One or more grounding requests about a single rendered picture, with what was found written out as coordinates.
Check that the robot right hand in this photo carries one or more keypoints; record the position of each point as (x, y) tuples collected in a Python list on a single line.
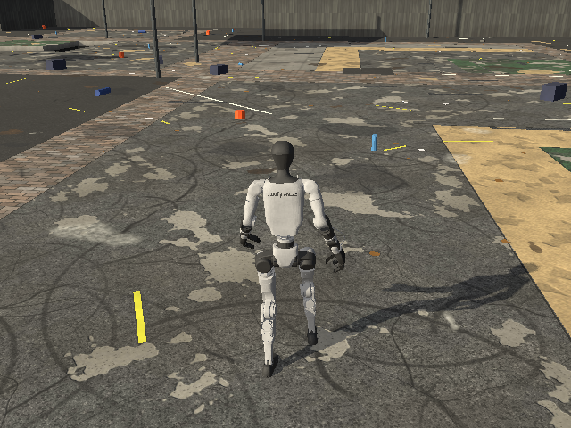
[(340, 258)]

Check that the robot left hand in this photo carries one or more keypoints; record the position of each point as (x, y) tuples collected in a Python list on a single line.
[(248, 245)]

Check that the robot left foot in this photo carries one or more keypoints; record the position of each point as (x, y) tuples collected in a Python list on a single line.
[(267, 370)]

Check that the left robot shin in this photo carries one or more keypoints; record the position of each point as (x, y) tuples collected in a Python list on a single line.
[(268, 333)]

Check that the robot right forearm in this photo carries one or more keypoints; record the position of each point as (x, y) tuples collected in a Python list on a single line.
[(330, 237)]

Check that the robot left upper arm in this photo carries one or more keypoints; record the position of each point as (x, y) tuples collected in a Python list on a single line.
[(251, 203)]

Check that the robot left forearm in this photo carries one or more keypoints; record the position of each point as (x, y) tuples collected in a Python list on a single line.
[(245, 230)]

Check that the robot right upper arm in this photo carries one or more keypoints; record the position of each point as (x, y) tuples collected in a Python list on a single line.
[(316, 202)]

